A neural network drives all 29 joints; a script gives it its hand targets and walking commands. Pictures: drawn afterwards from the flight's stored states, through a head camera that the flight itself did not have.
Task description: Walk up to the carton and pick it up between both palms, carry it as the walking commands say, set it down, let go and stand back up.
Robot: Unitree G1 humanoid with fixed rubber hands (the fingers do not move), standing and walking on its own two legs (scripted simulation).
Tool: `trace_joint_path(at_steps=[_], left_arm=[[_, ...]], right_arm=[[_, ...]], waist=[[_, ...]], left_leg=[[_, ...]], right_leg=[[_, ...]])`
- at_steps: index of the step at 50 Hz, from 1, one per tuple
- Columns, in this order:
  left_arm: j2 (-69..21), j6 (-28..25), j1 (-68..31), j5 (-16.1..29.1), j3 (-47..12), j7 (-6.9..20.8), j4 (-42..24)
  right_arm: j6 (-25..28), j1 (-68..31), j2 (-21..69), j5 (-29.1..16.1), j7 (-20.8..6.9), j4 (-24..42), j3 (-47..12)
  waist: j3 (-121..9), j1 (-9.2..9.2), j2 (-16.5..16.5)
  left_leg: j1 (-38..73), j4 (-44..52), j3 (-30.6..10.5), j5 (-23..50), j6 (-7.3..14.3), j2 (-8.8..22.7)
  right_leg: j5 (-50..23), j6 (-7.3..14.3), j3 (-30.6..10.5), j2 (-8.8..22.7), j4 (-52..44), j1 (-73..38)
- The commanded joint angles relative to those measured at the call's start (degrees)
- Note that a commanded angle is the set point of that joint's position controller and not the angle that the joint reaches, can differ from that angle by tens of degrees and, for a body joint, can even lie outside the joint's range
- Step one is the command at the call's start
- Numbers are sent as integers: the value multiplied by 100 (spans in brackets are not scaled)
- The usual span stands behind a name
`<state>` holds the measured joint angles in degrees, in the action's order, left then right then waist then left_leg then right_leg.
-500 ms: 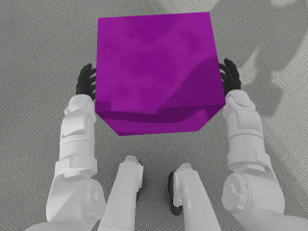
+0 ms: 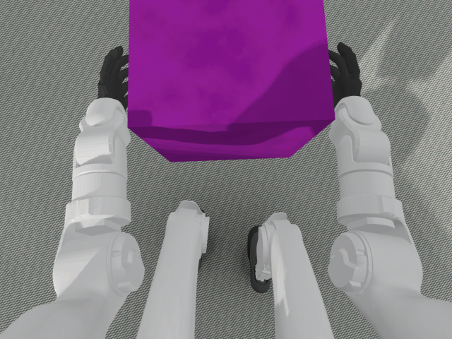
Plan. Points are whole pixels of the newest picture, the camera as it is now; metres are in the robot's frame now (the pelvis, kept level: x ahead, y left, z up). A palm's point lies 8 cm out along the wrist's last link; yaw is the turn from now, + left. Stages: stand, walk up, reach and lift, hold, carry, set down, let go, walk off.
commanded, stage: set down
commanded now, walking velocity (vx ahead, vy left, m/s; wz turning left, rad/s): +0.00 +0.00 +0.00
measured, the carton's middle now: (227, 83) +0.52 +0.05 -0.17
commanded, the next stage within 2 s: none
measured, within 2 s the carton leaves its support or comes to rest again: neither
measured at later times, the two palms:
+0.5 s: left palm (137, 110) +0.47 +0.23 -0.22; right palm (317, 106) +0.51 -0.13 -0.20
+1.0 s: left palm (145, 104) +0.50 +0.24 -0.29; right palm (304, 101) +0.54 -0.12 -0.27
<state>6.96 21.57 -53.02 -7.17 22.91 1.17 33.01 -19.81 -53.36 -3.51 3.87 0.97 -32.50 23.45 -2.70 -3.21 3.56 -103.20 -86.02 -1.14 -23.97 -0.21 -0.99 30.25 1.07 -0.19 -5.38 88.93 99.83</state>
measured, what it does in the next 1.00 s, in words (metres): lowers itself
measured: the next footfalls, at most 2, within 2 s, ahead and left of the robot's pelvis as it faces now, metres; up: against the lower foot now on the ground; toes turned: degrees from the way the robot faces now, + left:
none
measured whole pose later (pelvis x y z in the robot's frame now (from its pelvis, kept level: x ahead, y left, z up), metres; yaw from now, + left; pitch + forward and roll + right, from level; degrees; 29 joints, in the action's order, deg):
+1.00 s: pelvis -0.04 +0.01 -0.13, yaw -1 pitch +31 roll -2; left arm 19.0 23.6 -83.0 0.8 17.0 -3.5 41.3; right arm -21.6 -83.3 -16.9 -3.7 3.9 -41.1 19.5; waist 30.2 -3.9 3.1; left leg -117.2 -112.8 -0.9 -27.0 0.5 -1.5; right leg 35.1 0.2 1.8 -5.3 116.0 112.6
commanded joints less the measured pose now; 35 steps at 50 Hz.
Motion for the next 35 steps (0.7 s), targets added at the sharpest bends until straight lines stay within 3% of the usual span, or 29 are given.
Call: trace_joint_path(at_steps=[1,2,3,4,5,6,7,8,9,11,12,13,14,15,17,18,19,20,23,24,25,26,28,30,31,32,33,34,35], left_arm=[[-4981,-190,-3941,1083,-3190,1418,-553],[-5084,-227,-3942,1181,-3334,1418,-687],[-4903,-279,-4067,1225,-3436,1384,-999],[-4878,-247,-4317,1214,-3536,1343,-1091],[-4926,-198,-4282,1189,-3362,1289,-704],[-4852,-192,-4432,1167,-3399,1311,-736],[-4874,-193,-4492,1195,-3536,1250,-981],[-4807,-208,-4493,1234,-3574,1223,-1004],[-4641,-206,-4603,1213,-3429,1216,-975],[-4724,-188,-4972,1370,-3671,1137,-1337],[-4597,-168,-5244,1445,-3689,1107,-1468],[-4629,-136,-5437,1587,-3710,1074,-1482],[-4270,-128,-5665,1625,-3774,1090,-1777],[-4069,-81,-5776,1596,-3723,1048,-1490],[-3970,-7,-5822,1781,-3936,1027,-2025],[-3828,59,-5699,1685,-4024,954,-2110],[-3945,89,-5797,1790,-4261,881,-2287],[-3928,146,-5571,1846,-4141,902,-1997],[-3516,111,-6701,1972,-3936,768,-2721],[-3337,116,-6942,1924,-3860,751,-2517],[-3502,109,-6700,1999,-3926,780,-1942],[-3692,116,-6780,2022,-3960,792,-2014],[-3564,83,-6944,1931,-3696,789,-1647],[-3696,35,-6770,1630,-3189,868,-492],[-3801,22,-6659,1572,-3027,949,-71],[-3711,-20,-6905,1478,-2794,998,4],[-3738,-109,-7010,1556,-3000,1064,-332],[-3772,-159,-7116,1558,-2850,1100,-162],[-3800,-144,-6882,1463,-2767,1138,71]], right_arm=[[143,-4045,4941,-718,-1297,130,-3295],[215,-4370,4871,-864,-1287,491,-3521],[258,-4588,4927,-984,-1264,862,-3792],[237,-4649,4923,-959,-1256,805,-3642],[149,-4408,4814,-853,-1271,225,-3395],[196,-4688,4547,-863,-1291,349,-3373],[205,-4755,4582,-961,-1324,463,-3445],[229,-4954,4547,-1062,-1326,659,-3590],[164,-4873,4530,-921,-1344,323,-3457],[183,-5369,4548,-1228,-1320,873,-3763],[190,-5762,4339,-1317,-1311,998,-3785],[131,-5827,4276,-1337,-1264,1062,-3849],[75,-5774,4092,-1333,-1194,1093,-3771],[-17,-5533,4041,-1172,-1131,692,-3588],[-74,-5999,3932,-1505,-1091,1302,-3898],[-127,-5948,3956,-1657,-1044,1578,-4212],[-103,-5868,3861,-1687,-1011,1639,-4137],[-129,-6117,3577,-1681,-990,1739,-4157],[-225,-6763,3442,-1748,-903,1860,-4048],[-274,-6652,3536,-1730,-886,1346,-3932],[-235,-6527,3470,-1601,-890,1239,-3803],[-168,-6931,3441,-1612,-866,1577,-3854],[-179,-7131,3424,-1641,-860,943,-3683],[-161,-7028,3698,-1416,-927,95,-3296],[-146,-7112,3632,-1210,-959,-129,-3099],[-140,-7027,3754,-1114,-1029,-492,-2891],[-67,-7128,3944,-1311,-1054,-63,-3063],[-61,-7035,3933,-1150,-1054,-313,-2923],[-88,-6802,3975,-1118,-1113,-684,-2737]], waist=[[-7527,-143,-172],[-7954,-206,-308],[-8447,-386,-93],[-8413,-170,-320],[-8028,-155,-264],[-8057,-158,-488],[-8189,-108,-432],[-8760,-219,-494],[-8406,-193,-121],[-9257,-393,-265],[-9637,-235,-243],[-10010,-223,-13],[-10387,-171,-172],[-10200,-162,-168],[-11291,-216,-310],[-11566,-454,-355],[-11594,-270,-546],[-11393,-388,-556],[-10886,-367,-439],[-10604,-410,-523],[-10202,-265,-401],[-10484,-167,-297],[-10034,-167,-393],[-8655,-412,-317],[-8063,-263,-49],[-7688,-297,-10],[-8179,-340,-142],[-8282,-206,179],[-8166,-256,-100]], left_leg=[[4444,253,274,2151,-21,-532],[4683,89,239,2522,-53,-557],[4567,-43,288,2834,-62,-512],[4964,-58,182,2742,-42,-527],[4779,19,227,2257,-69,-515],[4643,-99,242,2284,-139,-537],[4906,-106,95,2345,-86,-486],[5191,-245,110,2577,-112,-459],[4906,-254,132,2494,-103,-464],[5113,-330,181,2511,-89,-472],[5591,-392,53,2540,-71,-447],[5499,-483,162,2272,-65,-473],[5419,-612,243,2338,-70,-437],[5487,-570,118,2048,-68,-465],[5879,-726,237,2374,-95,-415],[6370,-893,284,3129,-121,-409],[6963,-1053,95,3810,-120,-354],[6709,-1069,195,3553,-120,-385],[6215,-1035,159,2994,-38,-383],[6038,-1038,243,2653,-47,-399],[5506,-1077,232,2376,-46,-374],[5593,-1122,190,2454,-40,-422],[5321,-1159,199,2041,-10,-382],[4361,-1096,300,1027,75,-366],[3849,-1132,349,545,113,-373],[3532,-1124,355,358,151,-374],[3717,-1207,334,674,193,-364],[3648,-1369,310,729,172,-323],[3714,-1439,404,872,130,-366]], right_leg=[[-1574,-239,98,-482,-855,-2052],[-1803,-209,47,-472,-737,-2024],[-2263,-215,-25,-474,-605,-2387],[-1856,-203,97,-508,-531,-1869],[-1469,-202,190,-501,-542,-1718],[-1566,-134,111,-515,-474,-1612],[-1448,-174,181,-495,-376,-1425],[-1613,-139,159,-490,-267,-1559],[-1554,-158,199,-491,-293,-1492],[-1666,-128,105,-505,-157,-1973],[-1518,-171,255,-493,-38,-1738],[-1415,-152,249,-508,-20,-2119],[-1593,-112,184,-456,73,-2576],[-1367,-125,169,-450,154,-2417],[-1689,-91,135,-446,182,-3118],[-2164,-148,189,-483,347,-3077],[-2321,-142,244,-486,441,-2722],[-2077,-152,213,-486,389,-2779],[-1634,-168,163,-454,591,-2314],[-1448,-145,162,-424,592,-2205],[-1455,-117,145,-378,638,-2301],[-1540,-132,254,-383,716,-2391],[-1250,-78,222,-354,757,-2098],[-490,-50,127,-286,736,-1609],[-148,-49,177,-282,749,-1542],[-30,-32,154,-244,768,-1434],[-351,-48,108,-254,782,-1596],[-439,-41,174,-220,923,-1659],[-513,-43,253,-247,1016,-1478]])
